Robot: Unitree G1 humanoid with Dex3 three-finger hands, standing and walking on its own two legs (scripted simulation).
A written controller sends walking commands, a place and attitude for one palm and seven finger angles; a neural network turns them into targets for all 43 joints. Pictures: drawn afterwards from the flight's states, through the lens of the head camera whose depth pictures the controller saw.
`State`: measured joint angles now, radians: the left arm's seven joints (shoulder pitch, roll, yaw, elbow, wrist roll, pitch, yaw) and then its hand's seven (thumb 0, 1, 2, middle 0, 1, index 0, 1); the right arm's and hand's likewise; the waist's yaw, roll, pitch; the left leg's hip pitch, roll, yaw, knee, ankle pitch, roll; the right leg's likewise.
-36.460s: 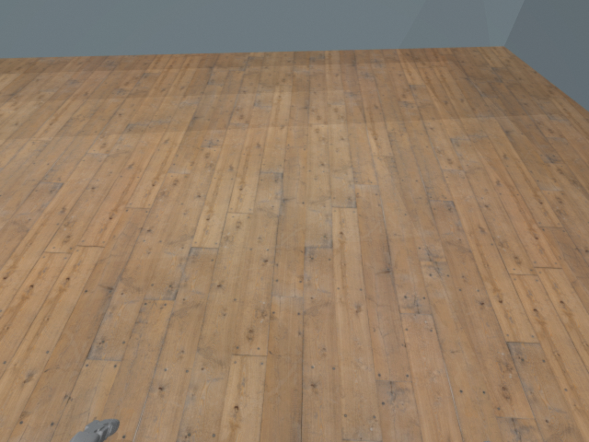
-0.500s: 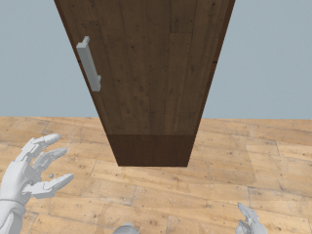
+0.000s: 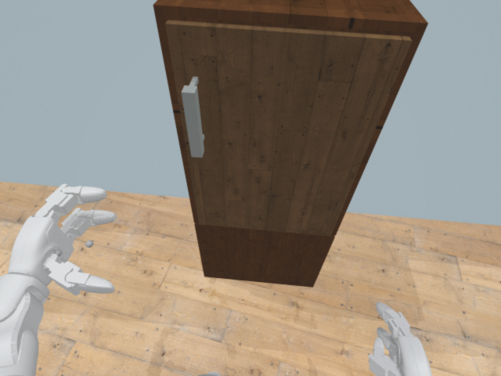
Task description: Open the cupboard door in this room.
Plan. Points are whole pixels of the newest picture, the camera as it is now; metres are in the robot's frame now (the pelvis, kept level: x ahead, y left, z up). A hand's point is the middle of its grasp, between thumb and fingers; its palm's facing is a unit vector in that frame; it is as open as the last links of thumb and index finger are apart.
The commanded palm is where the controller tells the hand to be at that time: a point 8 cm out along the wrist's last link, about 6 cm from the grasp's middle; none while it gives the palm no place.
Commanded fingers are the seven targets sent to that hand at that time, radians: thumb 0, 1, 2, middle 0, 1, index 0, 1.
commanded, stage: raise the hand with hooked fingers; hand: left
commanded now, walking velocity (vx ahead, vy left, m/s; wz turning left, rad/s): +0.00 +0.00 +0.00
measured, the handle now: (196, 118) +0.57 +0.17 +0.11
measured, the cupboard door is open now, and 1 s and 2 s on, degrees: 0 0 0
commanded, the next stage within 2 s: move the hooked fingers beside the handle in 0.78 s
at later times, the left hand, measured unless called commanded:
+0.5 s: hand (95, 223) +0.29 +0.25 +0.12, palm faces +0.01 -1.00 -0.02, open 14.0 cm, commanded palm +0.26 +0.30 +0.13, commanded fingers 0.00 -0.50 0.30 -0.30 -1.20 -0.30 -1.20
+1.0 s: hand (109, 216) +0.30 +0.23 +0.12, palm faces +0.05 -1.00 -0.01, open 14.0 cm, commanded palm +0.28 +0.28 +0.13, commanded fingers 0.00 -0.50 0.30 -0.30 -1.20 -0.30 -1.20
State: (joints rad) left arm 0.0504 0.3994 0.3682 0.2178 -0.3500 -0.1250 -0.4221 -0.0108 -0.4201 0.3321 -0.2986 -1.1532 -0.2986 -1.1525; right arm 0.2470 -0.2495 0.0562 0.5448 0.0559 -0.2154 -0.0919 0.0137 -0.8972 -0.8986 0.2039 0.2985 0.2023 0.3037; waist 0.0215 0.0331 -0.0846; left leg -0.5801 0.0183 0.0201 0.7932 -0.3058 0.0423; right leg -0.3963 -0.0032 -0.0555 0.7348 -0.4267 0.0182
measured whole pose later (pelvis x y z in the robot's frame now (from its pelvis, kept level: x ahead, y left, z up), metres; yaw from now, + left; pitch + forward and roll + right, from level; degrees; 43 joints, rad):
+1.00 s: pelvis +0.00 -0.04 +0.01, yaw +0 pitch +3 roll -1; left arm -0.15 0.43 0.42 0.45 -0.35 -0.12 -0.48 -0.02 -0.50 0.30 -0.31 -1.21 -0.31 -1.20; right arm 0.27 -0.29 0.04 0.61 0.06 -0.19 -0.11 0.01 -0.90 -0.90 0.20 0.30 0.20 0.30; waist 0.02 0.04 -0.06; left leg -0.49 0.04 0.00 0.70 -0.26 -0.01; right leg -0.33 0.03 -0.07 0.68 -0.41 -0.03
